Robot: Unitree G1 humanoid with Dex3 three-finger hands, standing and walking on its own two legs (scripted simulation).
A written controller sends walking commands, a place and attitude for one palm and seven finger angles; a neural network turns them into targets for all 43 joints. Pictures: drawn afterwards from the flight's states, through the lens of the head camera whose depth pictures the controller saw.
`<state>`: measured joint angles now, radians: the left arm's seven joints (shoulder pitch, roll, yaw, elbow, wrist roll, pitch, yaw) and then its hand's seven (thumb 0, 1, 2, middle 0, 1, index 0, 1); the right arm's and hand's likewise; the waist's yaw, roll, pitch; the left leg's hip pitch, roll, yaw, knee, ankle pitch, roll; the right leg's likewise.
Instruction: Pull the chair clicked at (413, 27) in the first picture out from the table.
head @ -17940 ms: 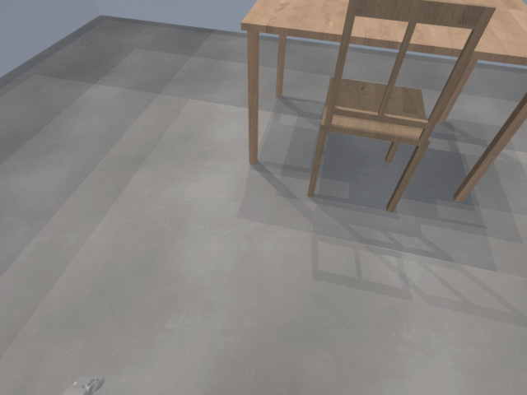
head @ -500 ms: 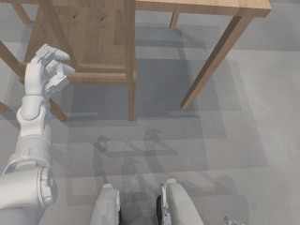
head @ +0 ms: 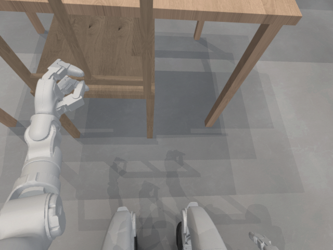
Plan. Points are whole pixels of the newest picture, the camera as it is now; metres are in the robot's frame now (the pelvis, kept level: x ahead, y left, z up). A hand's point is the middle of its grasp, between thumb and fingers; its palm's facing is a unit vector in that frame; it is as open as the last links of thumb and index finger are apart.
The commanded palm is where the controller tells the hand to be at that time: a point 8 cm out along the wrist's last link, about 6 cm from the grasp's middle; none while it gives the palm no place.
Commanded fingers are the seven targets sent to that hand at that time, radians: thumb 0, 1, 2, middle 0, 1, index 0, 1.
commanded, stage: open the thumb and straighten the fingers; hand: left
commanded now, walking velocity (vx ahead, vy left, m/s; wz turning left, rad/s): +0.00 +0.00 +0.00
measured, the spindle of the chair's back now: (69, 34) +0.62 +0.22 +0.05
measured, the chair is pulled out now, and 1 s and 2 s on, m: -0.10 -0.10 -0.10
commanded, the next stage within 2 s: draw the fingers out of the gap in 0.58 s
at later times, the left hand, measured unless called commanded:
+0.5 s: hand (81, 92) +0.47 +0.18 +0.03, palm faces +0.00 -1.00 -0.06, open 16.5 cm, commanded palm +0.44 +0.23 +0.03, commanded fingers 0.00 -0.55 0.20 0.00 0.00 0.00 0.00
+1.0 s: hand (74, 112) +0.42 +0.19 +0.03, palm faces -0.02 -1.00 -0.05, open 17.5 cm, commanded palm +0.39 +0.24 +0.03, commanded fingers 0.00 -0.55 0.20 0.00 0.00 0.00 0.00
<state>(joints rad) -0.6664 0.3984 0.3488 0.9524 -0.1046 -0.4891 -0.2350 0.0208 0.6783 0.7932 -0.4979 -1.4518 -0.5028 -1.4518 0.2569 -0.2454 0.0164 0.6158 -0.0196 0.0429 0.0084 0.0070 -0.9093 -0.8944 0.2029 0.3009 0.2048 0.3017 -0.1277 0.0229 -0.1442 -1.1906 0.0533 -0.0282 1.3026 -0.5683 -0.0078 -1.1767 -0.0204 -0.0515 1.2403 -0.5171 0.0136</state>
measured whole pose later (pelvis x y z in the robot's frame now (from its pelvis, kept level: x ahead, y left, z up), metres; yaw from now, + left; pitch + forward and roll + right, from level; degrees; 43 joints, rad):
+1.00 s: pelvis +0.01 +0.00 +0.01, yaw +0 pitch +24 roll -3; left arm -0.45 0.34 0.31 0.76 -0.15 -0.47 -0.25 -0.01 -0.55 0.20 0.00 0.00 0.00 0.00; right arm 0.28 -0.24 0.01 0.61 0.00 0.03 0.01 0.01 -0.91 -0.89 0.20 0.30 0.20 0.30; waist -0.10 0.02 -0.15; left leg -1.11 0.05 -0.01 1.24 -0.56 0.00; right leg -1.10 -0.02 -0.04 1.18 -0.50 0.02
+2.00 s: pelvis +0.00 -0.01 +0.00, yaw +1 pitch +23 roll -2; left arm -0.19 0.30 0.27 0.45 -0.23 -0.40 -0.30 -0.01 -0.52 0.26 -0.03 -0.05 -0.04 -0.05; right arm 0.21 -0.24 0.01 0.57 0.01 -0.09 -0.04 0.01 -0.91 -0.89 0.20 0.30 0.20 0.30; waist -0.06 0.02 -0.16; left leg -1.12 0.05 -0.04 1.29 -0.57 -0.02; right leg -1.11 -0.02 -0.06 1.24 -0.53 0.00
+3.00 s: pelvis +0.00 +0.00 +0.01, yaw +1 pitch +24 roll -2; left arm -0.31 0.31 0.27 0.59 -0.21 -0.45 -0.28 -0.01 -0.50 0.30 -0.06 -0.08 -0.06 -0.08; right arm 0.23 -0.25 0.01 0.61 0.00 -0.05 -0.03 0.01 -0.91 -0.89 0.20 0.30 0.20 0.30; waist -0.08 0.02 -0.16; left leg -1.12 0.04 -0.04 1.28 -0.57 -0.01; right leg -1.11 -0.02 -0.05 1.22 -0.53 0.01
